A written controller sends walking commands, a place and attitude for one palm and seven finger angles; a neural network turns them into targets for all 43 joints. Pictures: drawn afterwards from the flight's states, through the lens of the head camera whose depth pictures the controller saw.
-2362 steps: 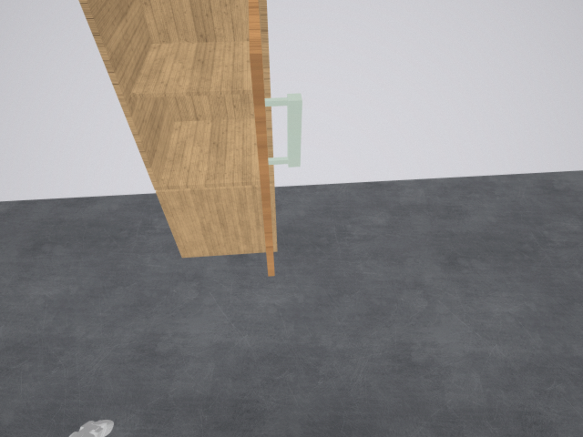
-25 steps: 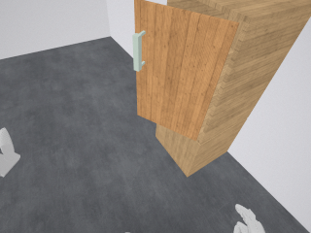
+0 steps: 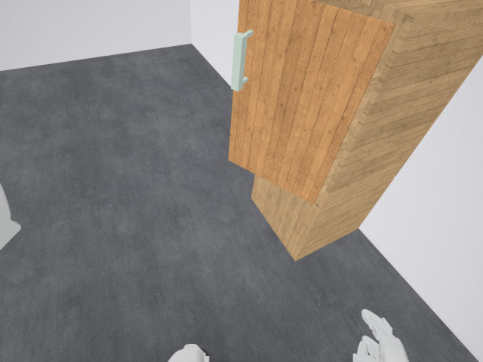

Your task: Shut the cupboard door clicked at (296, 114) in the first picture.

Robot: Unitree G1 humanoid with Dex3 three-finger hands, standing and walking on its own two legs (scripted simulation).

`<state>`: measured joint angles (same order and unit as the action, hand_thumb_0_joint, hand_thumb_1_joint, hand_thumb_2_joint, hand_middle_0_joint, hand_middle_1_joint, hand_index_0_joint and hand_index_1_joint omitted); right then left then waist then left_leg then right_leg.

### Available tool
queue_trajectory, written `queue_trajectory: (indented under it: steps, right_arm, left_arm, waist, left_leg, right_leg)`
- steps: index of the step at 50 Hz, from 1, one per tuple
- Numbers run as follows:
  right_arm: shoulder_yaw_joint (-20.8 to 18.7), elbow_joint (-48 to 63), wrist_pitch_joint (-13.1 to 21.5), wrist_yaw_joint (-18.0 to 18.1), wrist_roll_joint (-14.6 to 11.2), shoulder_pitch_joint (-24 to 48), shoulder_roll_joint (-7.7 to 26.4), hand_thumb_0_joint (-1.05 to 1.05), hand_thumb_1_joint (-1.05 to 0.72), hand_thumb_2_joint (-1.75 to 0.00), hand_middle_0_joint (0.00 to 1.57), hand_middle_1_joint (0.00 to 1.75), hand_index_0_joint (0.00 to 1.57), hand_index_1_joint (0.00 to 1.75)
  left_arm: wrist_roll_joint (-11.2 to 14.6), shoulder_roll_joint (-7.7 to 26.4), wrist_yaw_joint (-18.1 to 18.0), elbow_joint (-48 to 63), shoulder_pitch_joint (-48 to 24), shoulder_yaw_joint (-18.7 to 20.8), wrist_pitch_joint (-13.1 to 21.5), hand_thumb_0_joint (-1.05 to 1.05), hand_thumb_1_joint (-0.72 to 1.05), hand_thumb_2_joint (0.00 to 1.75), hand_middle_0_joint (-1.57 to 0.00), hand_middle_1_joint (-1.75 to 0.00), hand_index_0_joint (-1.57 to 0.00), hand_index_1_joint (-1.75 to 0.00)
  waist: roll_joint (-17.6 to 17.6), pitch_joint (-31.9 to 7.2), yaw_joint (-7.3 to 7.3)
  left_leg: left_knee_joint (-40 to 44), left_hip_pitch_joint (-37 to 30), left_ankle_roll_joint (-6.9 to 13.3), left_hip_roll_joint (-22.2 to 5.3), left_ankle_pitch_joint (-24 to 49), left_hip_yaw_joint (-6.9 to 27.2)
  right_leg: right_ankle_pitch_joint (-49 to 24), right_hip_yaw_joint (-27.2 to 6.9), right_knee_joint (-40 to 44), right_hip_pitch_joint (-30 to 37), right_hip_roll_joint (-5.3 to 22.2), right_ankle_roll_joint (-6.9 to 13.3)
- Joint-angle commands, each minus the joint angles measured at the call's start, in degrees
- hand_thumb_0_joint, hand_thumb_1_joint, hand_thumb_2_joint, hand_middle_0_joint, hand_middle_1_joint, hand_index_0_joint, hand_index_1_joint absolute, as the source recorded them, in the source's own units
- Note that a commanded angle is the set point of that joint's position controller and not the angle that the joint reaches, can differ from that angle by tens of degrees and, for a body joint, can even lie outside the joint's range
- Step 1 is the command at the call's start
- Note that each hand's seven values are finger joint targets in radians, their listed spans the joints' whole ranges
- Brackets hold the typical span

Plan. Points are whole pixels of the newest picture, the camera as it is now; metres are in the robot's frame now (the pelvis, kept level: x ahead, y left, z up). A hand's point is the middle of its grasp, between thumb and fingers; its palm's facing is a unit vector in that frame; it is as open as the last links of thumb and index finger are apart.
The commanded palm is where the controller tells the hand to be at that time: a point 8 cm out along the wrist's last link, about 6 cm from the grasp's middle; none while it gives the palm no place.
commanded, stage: step back with the hand held close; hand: left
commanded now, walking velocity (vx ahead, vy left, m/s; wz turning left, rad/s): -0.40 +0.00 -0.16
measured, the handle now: (242, 60) +0.82 +0.02 +0.10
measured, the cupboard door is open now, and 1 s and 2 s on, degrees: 29 29 29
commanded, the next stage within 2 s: stop stepping back and stand still in 0.18 s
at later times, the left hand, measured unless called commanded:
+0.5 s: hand out of the picture +0.11 +0.26 +0.19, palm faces +0.26 -0.84 -0.47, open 7.4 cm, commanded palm +0.07 +0.30 +0.20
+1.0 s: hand out of the picture +0.09 +0.27 +0.19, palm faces +0.25 -0.83 -0.49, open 7.4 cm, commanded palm +0.05 +0.32 +0.20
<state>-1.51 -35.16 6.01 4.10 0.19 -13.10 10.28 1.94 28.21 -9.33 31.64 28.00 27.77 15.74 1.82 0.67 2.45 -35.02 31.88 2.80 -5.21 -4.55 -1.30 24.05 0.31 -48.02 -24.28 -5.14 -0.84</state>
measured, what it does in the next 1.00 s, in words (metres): walks backwards: right foot, then left foot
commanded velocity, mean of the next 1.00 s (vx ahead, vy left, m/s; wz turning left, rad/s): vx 0.02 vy -0.03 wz -0.03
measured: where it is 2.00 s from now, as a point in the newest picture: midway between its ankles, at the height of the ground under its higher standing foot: outside the picture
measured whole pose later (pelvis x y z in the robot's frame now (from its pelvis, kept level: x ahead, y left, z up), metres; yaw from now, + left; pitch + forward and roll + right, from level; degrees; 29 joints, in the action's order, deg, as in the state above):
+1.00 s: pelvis -0.15 +0.05 +0.02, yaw -12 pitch +0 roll -1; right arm 1.3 -37.7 3.1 3.2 1.1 -16.8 10.2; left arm 2.5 26.3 -9.3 28.4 34.9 23.9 9.8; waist 0.4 -3.2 1.1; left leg -40.5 24.3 -0.2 -0.8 -18.9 -2.2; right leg 16.6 3.4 -27.9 -11.2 -3.5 4.1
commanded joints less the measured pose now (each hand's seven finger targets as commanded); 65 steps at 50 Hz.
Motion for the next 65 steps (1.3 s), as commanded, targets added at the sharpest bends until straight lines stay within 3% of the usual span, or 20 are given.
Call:
queue_trajectory:
  steps: [1,4,7,9,12,14,20,22,24,27,32,35,36,42,48,56,57,60,62,65]
  right_arm:
    - [-2.4,7.9,4.1,0.0,-0.6,7.3,8.4,0.00,-0.90,-0.90,0.20,0.30,0.20,0.30]
    - [-1.4,6.4,3.6,-0.1,0.5,5.6,6.6,0.00,-0.90,-0.90,0.20,0.30,0.20,0.30]
    - [-1.3,5.7,3.1,0.3,0.1,6.2,6.3,0.00,-0.90,-0.90,0.20,0.30,0.20,0.30]
    - [-0.6,5.5,2.2,1.1,0.4,6.5,6.4,0.00,-0.90,-0.90,0.20,0.30,0.20,0.30]
    - [-2.0,6.3,2.4,1.7,-0.8,6.8,9.1,0.00,-0.90,-0.90,0.20,0.30,0.20,0.30]
    - [-2.4,7.8,3.2,0.7,0.8,7.8,9.4,0.00,-0.90,-0.90,0.20,0.30,0.20,0.30]
    - [-1.0,11.0,2.2,-1.0,-0.2,5.3,8.2,0.00,-0.90,-0.90,0.20,0.30,0.20,0.30]
    - [-0.9,10.8,1.1,-0.8,0.3,4.3,7.9,0.00,-0.90,-0.90,0.20,0.30,0.20,0.30]
    - [-0.1,8.5,0.3,-0.5,1.4,3.3,7.7,0.00,-0.90,-0.90,0.20,0.30,0.20,0.30]
    - [-0.7,7.1,0.2,0.9,-0.4,3.7,8.4,0.00,-0.90,-0.90,0.20,0.30,0.20,0.30]
    - [-0.2,6.2,1.8,2.2,-0.5,4.3,9.8,0.00,-0.90,-0.90,0.20,0.30,0.20,0.30]
    - [0.6,6.2,2.7,1.9,0.5,4.8,9.2,0.00,-0.90,-0.90,0.20,0.30,0.20,0.30]
    - [0.4,6.6,3.1,1.7,1.0,4.8,8.8,0.00,-0.90,-0.90,0.20,0.30,0.20,0.30]
    - [-0.1,7.5,2.1,0.4,1.0,3.7,8.4,0.00,-0.90,-0.90,0.20,0.30,0.20,0.30]
    - [-0.9,6.5,-0.7,0.1,0.4,3.0,8.2,0.00,-0.90,-0.90,0.20,0.30,0.20,0.30]
    - [-0.3,5.9,1.8,1.3,0.0,5.3,8.2,0.00,-0.90,-0.90,0.20,0.30,0.20,0.30]
    - [-2.6,-4.5,3.8,-4.9,1.2,2.7,17.9,0.00,-0.90,-0.90,0.20,0.30,0.20,0.30]
    - [-1.0,-1.5,-2.3,-3.7,1.3,-0.3,14.8,0.00,-0.90,-0.90,0.20,0.30,0.20,0.30]
    - [-0.5,-1.4,-3.2,-3.4,2.1,1.9,14.6,0.00,-0.90,-0.90,0.20,0.30,0.20,0.30]
    - [0.5,-2.8,-4.6,-3.5,0.5,5.3,12.2,0.00,-0.90,-0.90,0.20,0.30,0.20,0.30]
  left_arm:
    - [2.5,5.9,-0.6,6.9,4.6,5.9,2.9,0.00,0.90,0.90,-0.20,-0.30,-0.20,-0.30]
    - [1.7,8.2,-0.5,10.3,-2.1,5.0,4.2,0.00,0.90,0.90,-0.20,-0.30,-0.20,-0.30]
    - [-0.3,8.9,-1.3,10.3,-8.8,1.7,1.9,0.00,0.90,0.90,-0.20,-0.30,-0.20,-0.30]
    - [-0.3,9.1,-1.1,10.6,-11.6,1.7,1.0,0.00,0.90,0.90,-0.20,-0.30,-0.20,-0.30]
    - [0.0,7.7,-0.2,7.4,-10.4,3.4,1.9,0.00,0.90,0.90,-0.20,-0.30,-0.20,-0.30]
    - [0.9,6.9,1.0,7.3,-3.6,5.3,2.3,0.00,0.90,0.90,-0.20,-0.30,-0.20,-0.30]
    - [3.0,5.1,0.8,13.5,6.9,3.4,-1.4,0.00,0.90,0.90,-0.20,-0.30,-0.20,-0.30]
    - [2.5,7.7,0.2,14.0,6.5,4.9,-2.9,0.00,0.90,0.90,-0.20,-0.30,-0.20,-0.30]
    - [2.5,11.7,-1.2,15.0,0.0,7.4,-2.5,0.00,0.90,0.90,-0.20,-0.30,-0.20,-0.30]
    - [1.4,6.1,-2.2,5.3,-3.3,1.9,-4.6,0.00,0.90,0.90,-0.20,-0.30,-0.20,-0.30]
    - [-0.5,6.3,-2.3,3.8,-9.5,0.3,-2.7,0.00,0.90,0.90,-0.20,-0.30,-0.20,-0.30]
    - [-0.3,5.8,-1.7,8.7,-6.8,1.0,-1.7,0.00,0.90,0.90,-0.20,-0.30,-0.20,-0.30]
    - [-0.4,6.4,-1.5,9.3,-6.7,1.7,-1.7,0.00,0.90,0.90,-0.20,-0.30,-0.20,-0.30]
    - [0.5,6.3,-1.1,9.9,5.7,3.3,-3.1,0.00,0.90,0.90,-0.20,-0.30,-0.20,-0.30]
    - [1.4,7.1,-2.3,2.8,3.0,5.0,-4.0,0.00,0.90,0.90,-0.20,-0.30,-0.20,-0.30]
    - [-0.4,5.8,-2.2,6.5,-7.0,0.3,-1.3,0.00,0.90,0.90,-0.20,-0.30,-0.20,-0.30]
    - [-5.5,-7.2,6.9,-37.4,-3.9,-21.9,-11.3,0.00,0.90,0.90,-0.20,-0.30,-0.20,-0.30]
    - [-3.0,-12.2,8.3,-40.5,-6.7,-23.4,-17.3,0.00,0.90,0.90,-0.20,-0.30,-0.20,-0.30]
    - [-2.9,-10.6,8.6,-47.4,-9.2,-23.8,-17.0,0.00,0.90,0.90,-0.20,-0.30,-0.20,-0.30]
    - [-3.0,-5.4,8.6,-59.6,-9.8,-24.1,-16.0,0.00,0.90,0.90,-0.20,-0.30,-0.20,-0.30]
  waist:
    - [13.5,-6.6,-2.39]
    - [-3.1,-5.5,-1.31]
    - [-14.2,-6.6,-1.11]
    - [-8.1,-5.0,-0.38]
    - [6.8,-8.0,-1.64]
    - [16.9,-12.7,-3.03]
    - [12.4,-10.8,-2.25]
    - [4.4,-8.6,-1.51]
    - [-5.2,-8.5,-1.21]
    - [-8.6,-0.5,-0.56]
    - [0.4,4.1,-0.80]
    - [16.7,2.4,-0.74]
    - [13.8,2.8,-1.38]
    - [9.0,-5.4,-1.22]
    - [-10.9,-2.3,-1.79]
    - [-1.3,0.6,-2.00]
    - [5.3,2.1,1.71]
    - [5.2,-4.6,-0.73]
    - [-2.1,-4.4,-2.24]
    - [-9.0,-6.8,-3.53]
  left_leg:
    - [19.8,-0.1,-0.5,-10.6,-30.4,7.2]
    - [2.1,-14.8,-5.1,-2.3,-17.9,-0.6]
    - [-9.9,-21.1,-5.3,3.1,-12.3,-2.3]
    - [-0.7,-20.0,-4.8,2.5,-4.2,-0.9]
    - [16.4,-14.0,-1.1,-6.8,5.0,4.9]
    - [28.5,-6.0,2.0,-15.7,-18.7,15.8]
    - [25.4,-10.1,-4.7,-5.6,-30.4,2.5]
    - [10.7,-11.6,-5.9,0.6,-24.2,-3.5]
    - [-7.2,-16.1,-4.8,1.8,-11.8,-0.7]
    - [-11.4,-13.3,-4.3,2.4,-13.4,2.7]
    - [9.0,-15.6,-0.8,0.5,-16.2,4.0]
    - [31.4,-9.3,-0.4,-9.4,-43.1,25.4]
    - [33.5,-6.7,-0.9,-10.4,-43.1,26.1]
    - [22.9,-7.1,-3.3,-2.7,-29.2,7.1]
    - [-13.7,-0.5,-3.5,3.5,-17.3,1.2]
    - [7.2,-19.6,-1.2,2.2,-8.1,-0.8]
    - [0.1,-19.1,0.4,-4.9,18.1,6.3]
    - [10.4,-15.0,6.7,-11.7,25.1,17.8]
    - [10.6,-14.4,7.2,-10.6,18.8,17.6]
    - [5.5,-11.0,-0.1,-0.7,1.5,6.2]
  right_leg:
    - [4.4,1.7,11.8,11.0,2.2,2.4]
    - [-3.4,-17.6,30.4,-4.6,14.7,7.5]
    - [-15.9,-18.6,31.7,-11.0,19.4,7.9]
    - [-27.7,-12.2,25.0,-7.0,15.1,4.9]
    - [-18.4,-3.2,13.3,6.9,1.5,-0.4]
    - [2.9,-1.5,-2.7,13.3,-0.9,-0.3]
    - [3.1,6.9,20.6,17.3,-1.4,2.0]
    - [2.4,-1.0,31.0,12.8,6.1,5.5]
    - [-0.2,-15.2,37.2,1.5,21.1,12.1]
    - [15.3,-15.4,36.6,-5.5,19.5,11.0]
    - [3.7,-6.7,26.7,0.1,10.8,5.3]
    - [3.3,1.2,6.9,4.4,1.6,1.3]
    - [1.9,0.4,4.4,6.4,1.8,1.5]
    - [-1.4,3.8,23.6,21.3,2.3,3.3]
    - [13.7,-24.7,37.9,10.5,23.0,13.9]
    - [-7.3,-6.5,26.7,5.1,14.2,5.8]
    - [-23.0,3.1,10.3,-2.5,13.9,2.1]
    - [8.6,1.1,-2.9,1.4,5.7,-0.2]
    - [5.5,-1.0,1.8,4.2,6.9,0.6]
    - [-12.4,-7.0,22.8,15.2,11.7,2.7]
